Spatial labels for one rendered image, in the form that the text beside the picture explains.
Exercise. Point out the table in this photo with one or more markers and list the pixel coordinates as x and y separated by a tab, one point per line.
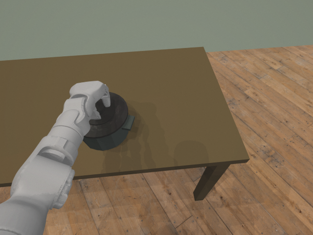
182	119

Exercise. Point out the left robot forearm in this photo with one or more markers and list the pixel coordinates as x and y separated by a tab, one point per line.
62	142

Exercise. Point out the robot left upper arm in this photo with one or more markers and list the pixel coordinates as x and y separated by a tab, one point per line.
44	185

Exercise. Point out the knob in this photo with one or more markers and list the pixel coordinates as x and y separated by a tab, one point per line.
100	107

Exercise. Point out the pot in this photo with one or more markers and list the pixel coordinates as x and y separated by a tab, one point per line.
112	140

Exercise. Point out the lid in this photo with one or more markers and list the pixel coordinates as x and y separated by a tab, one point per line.
111	120

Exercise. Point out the left robot hand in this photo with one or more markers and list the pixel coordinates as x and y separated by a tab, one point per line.
97	90

